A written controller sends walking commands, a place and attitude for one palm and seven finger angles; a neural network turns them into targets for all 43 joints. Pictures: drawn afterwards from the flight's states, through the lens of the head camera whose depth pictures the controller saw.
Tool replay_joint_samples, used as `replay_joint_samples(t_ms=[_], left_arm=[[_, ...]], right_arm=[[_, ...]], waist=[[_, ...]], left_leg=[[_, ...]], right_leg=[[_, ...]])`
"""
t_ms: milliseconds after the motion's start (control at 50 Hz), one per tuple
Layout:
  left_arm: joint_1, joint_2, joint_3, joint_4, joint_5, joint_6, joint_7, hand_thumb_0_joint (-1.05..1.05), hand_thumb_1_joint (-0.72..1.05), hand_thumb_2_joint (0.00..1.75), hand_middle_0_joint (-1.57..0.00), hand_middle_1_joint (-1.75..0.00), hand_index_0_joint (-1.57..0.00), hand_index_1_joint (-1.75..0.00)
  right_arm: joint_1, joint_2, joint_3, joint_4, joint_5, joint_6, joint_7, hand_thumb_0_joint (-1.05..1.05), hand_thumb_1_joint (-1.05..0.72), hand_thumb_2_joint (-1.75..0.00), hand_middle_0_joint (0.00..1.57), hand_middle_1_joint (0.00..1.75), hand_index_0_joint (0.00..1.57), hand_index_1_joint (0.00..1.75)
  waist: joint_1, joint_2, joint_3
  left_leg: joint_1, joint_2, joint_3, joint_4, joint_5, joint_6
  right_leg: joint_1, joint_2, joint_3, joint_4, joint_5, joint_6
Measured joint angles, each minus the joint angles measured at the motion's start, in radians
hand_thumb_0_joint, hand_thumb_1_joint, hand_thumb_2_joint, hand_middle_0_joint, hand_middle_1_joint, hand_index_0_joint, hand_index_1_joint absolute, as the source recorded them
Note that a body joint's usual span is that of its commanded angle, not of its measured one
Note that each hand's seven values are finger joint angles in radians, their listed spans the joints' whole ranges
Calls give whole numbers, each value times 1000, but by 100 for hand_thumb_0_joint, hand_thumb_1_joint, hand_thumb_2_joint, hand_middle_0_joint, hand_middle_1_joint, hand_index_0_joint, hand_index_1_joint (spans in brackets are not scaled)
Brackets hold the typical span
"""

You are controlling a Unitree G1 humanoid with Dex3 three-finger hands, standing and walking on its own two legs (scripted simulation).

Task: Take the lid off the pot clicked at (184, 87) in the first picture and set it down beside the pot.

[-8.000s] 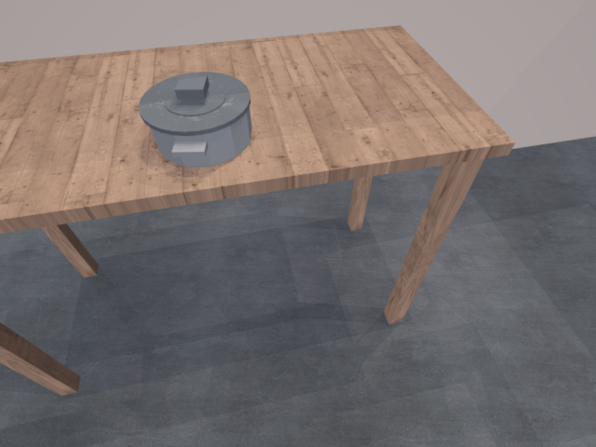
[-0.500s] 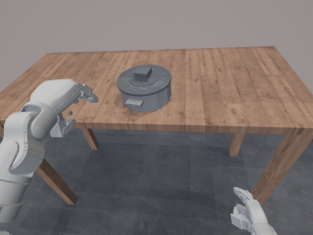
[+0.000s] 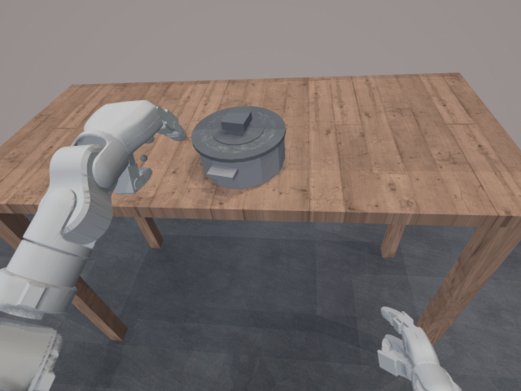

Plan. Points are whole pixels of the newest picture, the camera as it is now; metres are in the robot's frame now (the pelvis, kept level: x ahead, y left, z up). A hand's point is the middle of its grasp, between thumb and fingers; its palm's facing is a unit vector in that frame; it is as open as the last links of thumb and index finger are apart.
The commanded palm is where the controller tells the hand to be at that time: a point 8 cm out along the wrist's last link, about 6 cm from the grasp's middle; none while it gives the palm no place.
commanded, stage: move the open hand above the knob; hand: left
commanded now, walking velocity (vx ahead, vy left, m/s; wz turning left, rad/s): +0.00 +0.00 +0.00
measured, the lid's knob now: (236, 120) +0.55 +0.13 +0.15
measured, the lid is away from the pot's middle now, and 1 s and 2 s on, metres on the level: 0.00 0.00 0.00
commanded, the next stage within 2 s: lower the open fingers around the knob in 1.98 s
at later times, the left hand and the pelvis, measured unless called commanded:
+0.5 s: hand (190, 132) +0.41 +0.17 +0.22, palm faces -0.08 -0.08 -0.99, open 9.9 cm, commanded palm +0.38 +0.18 +0.29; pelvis +0.02 -0.01 +0.00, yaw +0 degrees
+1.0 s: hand (218, 111) +0.47 +0.14 +0.22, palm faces -0.21 -0.08 -0.97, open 9.9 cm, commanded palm +0.46 +0.15 +0.29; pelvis +0.04 -0.02 +0.00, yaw +0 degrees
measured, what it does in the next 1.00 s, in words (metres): stands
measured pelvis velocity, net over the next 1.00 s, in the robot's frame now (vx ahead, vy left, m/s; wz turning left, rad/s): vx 0.04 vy -0.02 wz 0.00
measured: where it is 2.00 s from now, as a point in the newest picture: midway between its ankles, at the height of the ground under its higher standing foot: outside the picture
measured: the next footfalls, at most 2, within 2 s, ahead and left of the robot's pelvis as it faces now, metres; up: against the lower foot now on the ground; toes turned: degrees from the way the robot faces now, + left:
none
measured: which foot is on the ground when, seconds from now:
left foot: down 0.00-1.00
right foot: down 0.00-1.00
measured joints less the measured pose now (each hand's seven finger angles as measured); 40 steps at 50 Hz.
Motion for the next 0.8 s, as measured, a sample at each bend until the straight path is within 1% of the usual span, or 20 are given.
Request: replay_joint_samples(t_ms=[140,400,520,700,800], left_arm=[[-31,-14,-13,30,4,24,-7,0,-39,174,-90,-8,-90,-8],[-139,-62,-86,104,19,57,-1,0,-39,174,-90,-8,-90,-8],[-178,-85,-91,157,23,75,0,0,-39,174,-90,-8,-90,-8],[-255,-101,-119,261,36,99,-19,0,-39,174,-90,-8,-90,-8],[-311,-103,-128,339,41,108,-36,0,-39,174,-90,-8,-90,-8]], right_arm=[[3,-8,-3,1,2,17,9,2,-90,-90,20,30,20,30],[7,-14,-11,14,6,33,18,2,-90,-90,20,30,20,30],[6,-9,-8,13,7,54,27,2,-90,-90,20,30,20,30],[15,-14,-10,20,9,72,24,2,-90,-90,20,30,20,30],[24,-19,-15,28,11,78,22,2,-90,-90,20,30,20,30]], waist=[[-12,-2,-7],[-22,-9,-19],[-33,-8,-31],[-47,-12,-39],[-59,-19,-42]], left_leg=[[-8,0,3,8,-14,0],[-25,-5,1,18,-31,-5],[-31,-2,4,25,-41,-9],[-41,0,1,39,-56,-16],[-47,1,-1,45,-64,-19]], right_leg=[[-5,0,4,0,-9,0],[-23,-5,2,15,-30,-5],[-31,-3,6,23,-40,-9],[-40,0,4,37,-56,-16],[-44,2,2,41,-64,-20]])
